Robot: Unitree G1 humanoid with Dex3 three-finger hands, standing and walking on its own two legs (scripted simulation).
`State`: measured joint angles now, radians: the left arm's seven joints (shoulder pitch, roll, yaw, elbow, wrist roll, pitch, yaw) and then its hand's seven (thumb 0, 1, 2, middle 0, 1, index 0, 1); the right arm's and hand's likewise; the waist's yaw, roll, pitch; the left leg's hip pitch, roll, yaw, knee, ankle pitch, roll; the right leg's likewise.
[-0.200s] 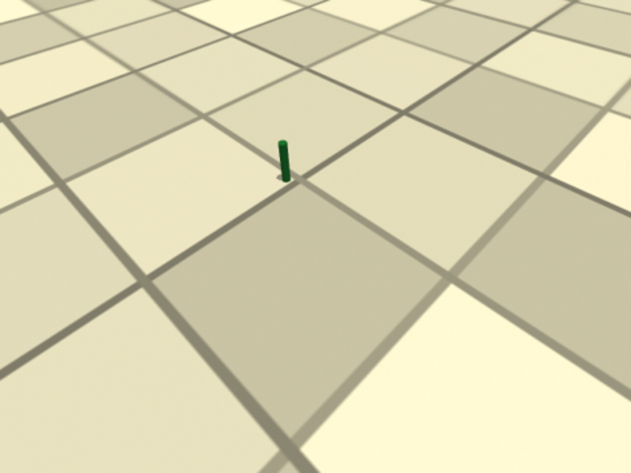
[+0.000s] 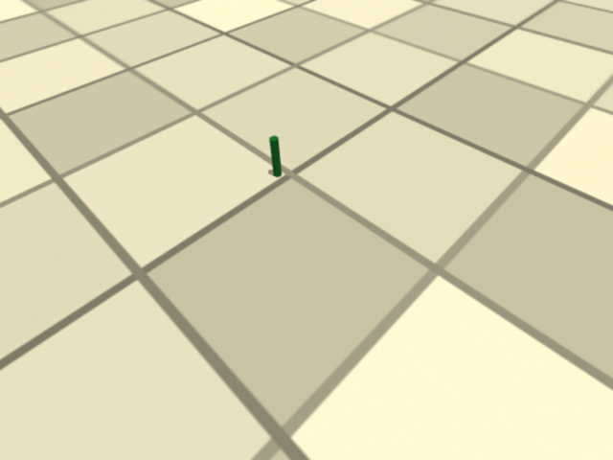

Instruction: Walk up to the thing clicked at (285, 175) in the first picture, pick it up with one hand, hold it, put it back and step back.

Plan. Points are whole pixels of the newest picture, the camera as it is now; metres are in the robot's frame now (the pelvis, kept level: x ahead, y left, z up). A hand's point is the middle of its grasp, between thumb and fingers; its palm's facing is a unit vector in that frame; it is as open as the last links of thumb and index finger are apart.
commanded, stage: stand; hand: left
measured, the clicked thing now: (275, 157) +1.55 +0.15 -0.67
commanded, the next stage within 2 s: walk up in 0.92 s
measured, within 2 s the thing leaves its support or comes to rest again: neither
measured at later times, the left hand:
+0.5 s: hand out of the picture +0.08 +0.25 -0.16, palm faces -0.04 -0.94 -0.34, open 7.3 cm
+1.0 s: hand out of the picture +0.08 +0.25 -0.15, palm faces -0.03 -0.94 -0.33, open 7.3 cm
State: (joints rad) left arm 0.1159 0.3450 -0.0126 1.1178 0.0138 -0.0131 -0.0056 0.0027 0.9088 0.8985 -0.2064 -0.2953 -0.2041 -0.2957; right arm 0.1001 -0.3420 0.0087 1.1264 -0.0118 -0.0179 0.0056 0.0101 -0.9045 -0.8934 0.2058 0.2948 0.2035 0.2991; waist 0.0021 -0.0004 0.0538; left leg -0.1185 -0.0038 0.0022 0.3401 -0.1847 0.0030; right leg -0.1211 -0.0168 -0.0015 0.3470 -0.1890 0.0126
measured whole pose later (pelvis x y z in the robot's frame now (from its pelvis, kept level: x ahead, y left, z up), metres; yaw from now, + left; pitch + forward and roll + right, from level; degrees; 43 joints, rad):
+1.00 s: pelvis +0.01 +0.00 +0.00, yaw -1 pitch -2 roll +1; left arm 0.17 0.37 0.03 1.07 0.03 -0.02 -0.05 0.00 0.91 0.90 -0.21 -0.30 -0.21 -0.30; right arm 0.15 -0.35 -0.04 1.08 -0.03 -0.04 0.04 0.01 -0.90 -0.89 0.21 0.30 0.21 0.30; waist 0.01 -0.01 0.01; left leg -0.14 -0.01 0.01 0.42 -0.36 0.04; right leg -0.18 -0.02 0.01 0.50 -0.42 -0.03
